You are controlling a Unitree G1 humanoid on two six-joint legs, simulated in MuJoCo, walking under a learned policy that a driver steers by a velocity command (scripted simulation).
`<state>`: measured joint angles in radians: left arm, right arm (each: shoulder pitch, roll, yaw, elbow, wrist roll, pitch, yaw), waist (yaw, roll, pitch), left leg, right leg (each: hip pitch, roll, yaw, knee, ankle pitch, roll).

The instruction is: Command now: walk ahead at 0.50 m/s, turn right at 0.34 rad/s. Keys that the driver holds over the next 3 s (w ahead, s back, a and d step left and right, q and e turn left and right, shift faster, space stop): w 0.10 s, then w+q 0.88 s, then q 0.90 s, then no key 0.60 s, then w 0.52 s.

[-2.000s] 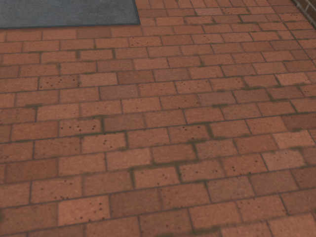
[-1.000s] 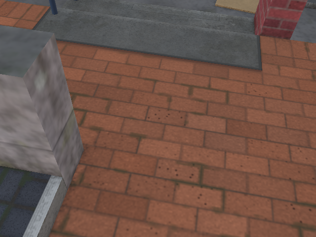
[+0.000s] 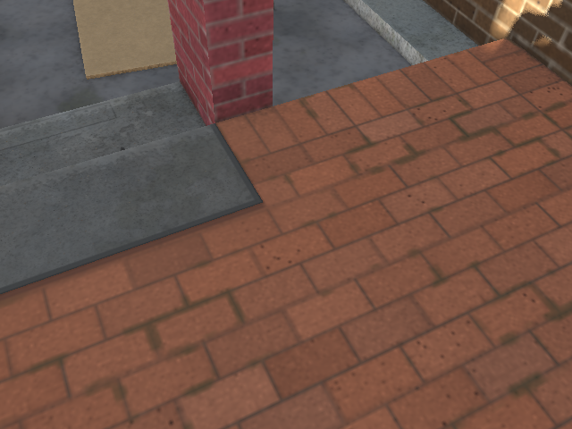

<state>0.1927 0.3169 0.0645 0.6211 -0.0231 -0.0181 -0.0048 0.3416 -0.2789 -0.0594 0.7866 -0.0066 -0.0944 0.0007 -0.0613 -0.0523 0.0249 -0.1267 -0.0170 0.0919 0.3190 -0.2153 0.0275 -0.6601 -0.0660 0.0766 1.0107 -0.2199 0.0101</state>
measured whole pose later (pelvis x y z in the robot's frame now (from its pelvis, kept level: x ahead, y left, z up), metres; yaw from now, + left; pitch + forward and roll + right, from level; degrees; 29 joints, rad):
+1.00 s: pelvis +0.53 +0.05 +0.00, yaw +24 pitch +2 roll -1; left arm 0.09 0.30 0.06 0.70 0.01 -0.09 0.01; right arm 0.32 -0.27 -0.07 0.72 0.01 -0.05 0.01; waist -0.05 -0.03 0.05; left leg -0.21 -0.10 -0.08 0.36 -0.17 0.10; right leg -0.64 -0.10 0.09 0.93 -0.19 0.05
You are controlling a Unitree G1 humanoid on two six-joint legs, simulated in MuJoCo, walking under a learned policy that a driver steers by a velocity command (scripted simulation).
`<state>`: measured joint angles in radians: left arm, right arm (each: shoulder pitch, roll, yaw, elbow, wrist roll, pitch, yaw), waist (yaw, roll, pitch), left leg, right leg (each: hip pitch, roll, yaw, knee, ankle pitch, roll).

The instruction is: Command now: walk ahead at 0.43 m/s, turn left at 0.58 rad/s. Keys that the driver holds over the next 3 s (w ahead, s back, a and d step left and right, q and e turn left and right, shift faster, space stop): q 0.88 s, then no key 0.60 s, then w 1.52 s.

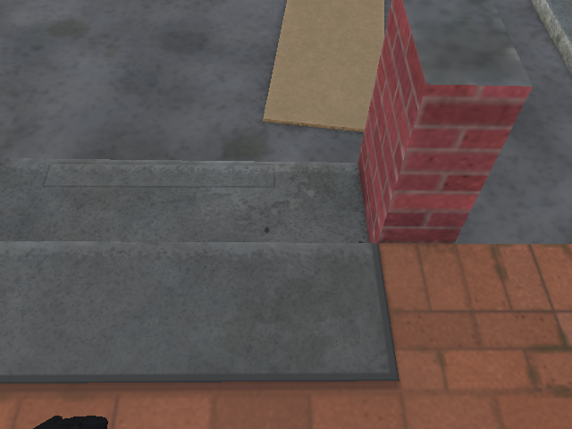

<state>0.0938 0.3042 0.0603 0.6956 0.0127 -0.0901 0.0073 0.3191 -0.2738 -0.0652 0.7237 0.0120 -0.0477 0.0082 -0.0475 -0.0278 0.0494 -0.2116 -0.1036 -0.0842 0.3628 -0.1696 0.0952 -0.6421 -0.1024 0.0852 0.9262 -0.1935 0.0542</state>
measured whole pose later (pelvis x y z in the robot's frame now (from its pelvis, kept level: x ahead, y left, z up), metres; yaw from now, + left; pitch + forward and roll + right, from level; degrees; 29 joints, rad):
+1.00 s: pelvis +0.17 -0.01 -0.01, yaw +35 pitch +2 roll -2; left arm 0.09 0.31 0.08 0.77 -0.01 0.02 0.01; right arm 0.18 -0.30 -0.06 0.59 0.00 0.04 -0.03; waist -0.01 -0.01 0.04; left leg -0.31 -0.07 -0.14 0.50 -0.21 0.05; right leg -0.43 0.01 0.05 0.80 -0.36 0.08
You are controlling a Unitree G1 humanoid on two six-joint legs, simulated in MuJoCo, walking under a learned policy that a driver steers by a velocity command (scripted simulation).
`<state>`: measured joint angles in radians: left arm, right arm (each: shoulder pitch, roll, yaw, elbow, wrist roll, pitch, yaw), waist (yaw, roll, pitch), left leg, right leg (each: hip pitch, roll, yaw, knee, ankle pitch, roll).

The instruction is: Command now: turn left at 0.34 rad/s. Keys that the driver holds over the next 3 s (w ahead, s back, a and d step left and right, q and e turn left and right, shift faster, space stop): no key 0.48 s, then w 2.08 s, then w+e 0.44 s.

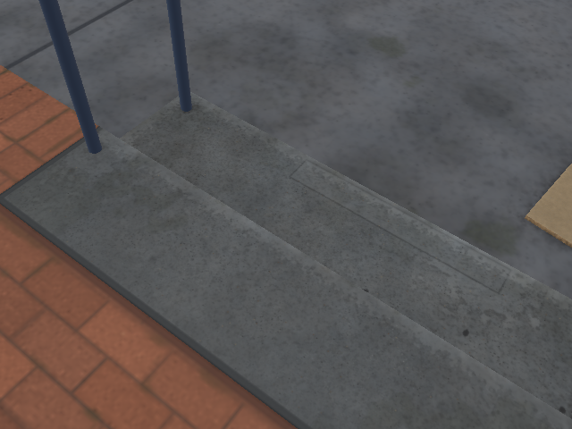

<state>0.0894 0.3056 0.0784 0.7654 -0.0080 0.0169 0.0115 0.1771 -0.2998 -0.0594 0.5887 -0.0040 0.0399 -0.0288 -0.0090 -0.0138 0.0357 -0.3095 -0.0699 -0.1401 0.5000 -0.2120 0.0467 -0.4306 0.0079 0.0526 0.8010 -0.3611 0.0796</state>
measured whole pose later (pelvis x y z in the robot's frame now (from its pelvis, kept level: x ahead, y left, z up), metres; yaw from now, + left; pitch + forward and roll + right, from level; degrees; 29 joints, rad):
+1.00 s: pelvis +0.14 +0.00 +0.00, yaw +3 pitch +2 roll +0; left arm 0.08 0.29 0.03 0.75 -0.02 -0.09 -0.05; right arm 0.50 -0.22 -0.04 0.81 0.01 -0.06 -0.01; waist -0.07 -0.04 0.01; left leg 0.04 -0.02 -0.05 0.23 -0.31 0.03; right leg -0.63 -0.06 -0.03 0.80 -0.15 -0.01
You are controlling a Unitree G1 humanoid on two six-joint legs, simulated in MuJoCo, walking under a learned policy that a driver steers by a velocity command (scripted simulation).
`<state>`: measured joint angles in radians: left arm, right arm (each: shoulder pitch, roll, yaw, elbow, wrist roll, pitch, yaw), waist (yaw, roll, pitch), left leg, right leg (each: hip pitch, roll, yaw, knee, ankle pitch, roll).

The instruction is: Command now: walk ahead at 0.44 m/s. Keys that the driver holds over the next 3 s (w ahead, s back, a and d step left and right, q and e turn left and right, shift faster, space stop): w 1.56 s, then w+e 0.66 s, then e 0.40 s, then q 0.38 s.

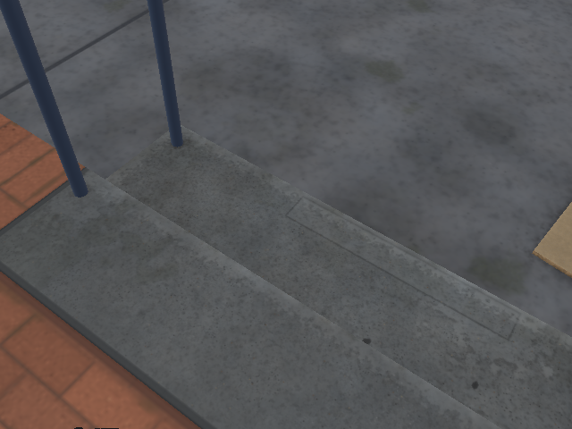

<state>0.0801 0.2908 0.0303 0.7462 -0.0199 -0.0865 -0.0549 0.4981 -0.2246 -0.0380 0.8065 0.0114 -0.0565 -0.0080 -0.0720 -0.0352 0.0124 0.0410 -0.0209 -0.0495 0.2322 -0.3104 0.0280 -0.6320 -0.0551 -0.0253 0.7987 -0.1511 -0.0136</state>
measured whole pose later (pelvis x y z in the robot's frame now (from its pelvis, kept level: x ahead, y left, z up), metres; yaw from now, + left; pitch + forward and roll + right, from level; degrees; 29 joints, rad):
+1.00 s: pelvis +0.53 -0.02 +0.00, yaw +0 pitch +0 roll +2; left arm 0.14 0.27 0.03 0.80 0.04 -0.02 -0.04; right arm 0.41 -0.24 -0.04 0.97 -0.01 -0.08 0.01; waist -0.04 -0.05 0.04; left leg 0.01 -0.07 0.08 0.23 -0.24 0.06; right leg -0.60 -0.08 -0.02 0.74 -0.03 -0.01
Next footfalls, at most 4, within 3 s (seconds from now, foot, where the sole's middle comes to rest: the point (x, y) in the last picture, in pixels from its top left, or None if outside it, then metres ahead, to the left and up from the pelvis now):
0.14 right None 0.27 -0.13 -0.78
0.66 left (242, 426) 0.49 0.07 -0.78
1.12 right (316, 330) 0.72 -0.13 -0.78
1.72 left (238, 238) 1.09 0.07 -0.88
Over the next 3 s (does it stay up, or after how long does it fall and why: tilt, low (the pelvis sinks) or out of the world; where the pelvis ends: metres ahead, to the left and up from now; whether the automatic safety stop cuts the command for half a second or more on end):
stays up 1.53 -0.23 -0.21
